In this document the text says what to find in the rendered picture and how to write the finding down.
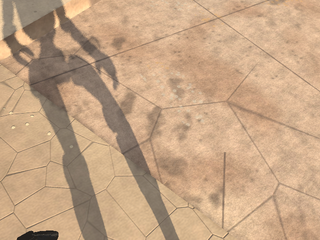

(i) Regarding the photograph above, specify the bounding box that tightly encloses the left robot hand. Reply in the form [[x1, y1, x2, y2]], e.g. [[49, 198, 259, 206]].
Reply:
[[17, 230, 59, 240]]

